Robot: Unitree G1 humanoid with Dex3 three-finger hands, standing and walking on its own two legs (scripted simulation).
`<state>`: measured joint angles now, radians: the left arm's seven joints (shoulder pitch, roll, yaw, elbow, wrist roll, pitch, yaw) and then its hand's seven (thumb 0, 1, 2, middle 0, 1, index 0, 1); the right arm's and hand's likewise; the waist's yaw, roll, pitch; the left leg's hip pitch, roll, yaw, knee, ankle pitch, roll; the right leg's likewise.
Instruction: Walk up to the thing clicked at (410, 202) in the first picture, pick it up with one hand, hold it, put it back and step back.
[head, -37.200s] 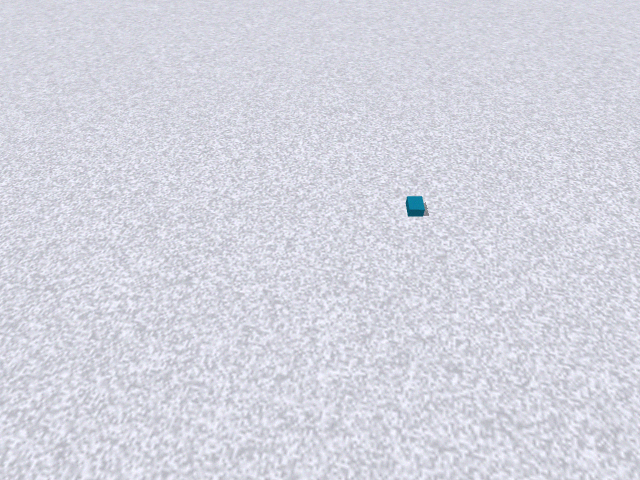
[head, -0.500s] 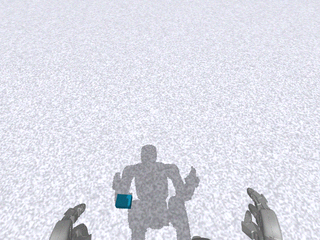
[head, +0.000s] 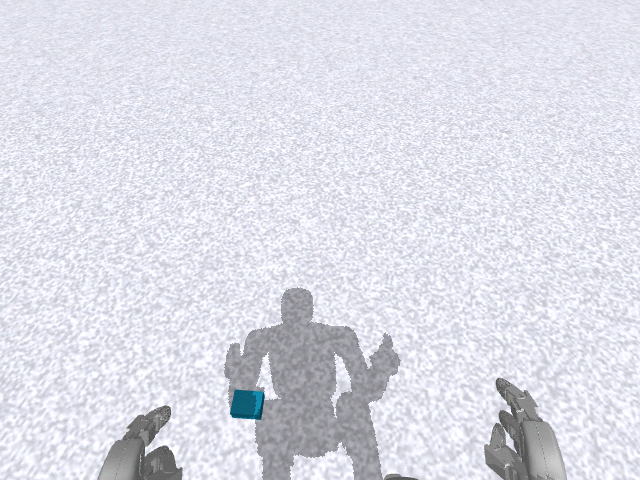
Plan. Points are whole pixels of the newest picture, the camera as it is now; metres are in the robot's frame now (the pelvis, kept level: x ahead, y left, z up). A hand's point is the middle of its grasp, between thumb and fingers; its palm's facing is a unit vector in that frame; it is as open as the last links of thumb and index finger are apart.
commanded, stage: home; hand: left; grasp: from above
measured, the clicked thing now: (247, 404) +0.45 +0.21 -0.69
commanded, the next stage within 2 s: stand in 0.44 s
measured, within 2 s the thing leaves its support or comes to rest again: neither
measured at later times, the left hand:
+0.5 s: hand (174, 476) +0.16 +0.18 -0.05, palm faces +0.04 -0.98 -0.21, open 7.4 cm
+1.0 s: hand out of the picture +0.05 +0.24 -0.11, palm faces +0.05 -0.94 -0.33, open 7.4 cm
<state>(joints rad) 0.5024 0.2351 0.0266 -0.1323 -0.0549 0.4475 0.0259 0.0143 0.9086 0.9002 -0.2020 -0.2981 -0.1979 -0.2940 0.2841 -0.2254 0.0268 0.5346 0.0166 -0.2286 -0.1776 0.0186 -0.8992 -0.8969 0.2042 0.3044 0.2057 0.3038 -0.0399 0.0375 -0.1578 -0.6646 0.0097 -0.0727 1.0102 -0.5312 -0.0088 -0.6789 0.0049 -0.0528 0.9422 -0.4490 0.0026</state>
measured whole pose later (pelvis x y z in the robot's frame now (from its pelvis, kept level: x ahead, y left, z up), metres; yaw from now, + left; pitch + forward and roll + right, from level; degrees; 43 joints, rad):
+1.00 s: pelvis +0.00 +0.01 +0.05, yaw +1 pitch -2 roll +0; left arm 0.22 0.27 0.05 0.97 0.03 0.03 0.04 0.01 0.91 0.90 -0.20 -0.30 -0.20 -0.30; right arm 0.19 -0.28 -0.05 0.99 -0.04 -0.01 -0.02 0.01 -0.90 -0.90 0.20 0.30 0.20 0.30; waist 0.02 0.00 0.06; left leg -0.19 -0.03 -0.04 0.54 -0.31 0.01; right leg -0.23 -0.04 -0.03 0.54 -0.27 0.02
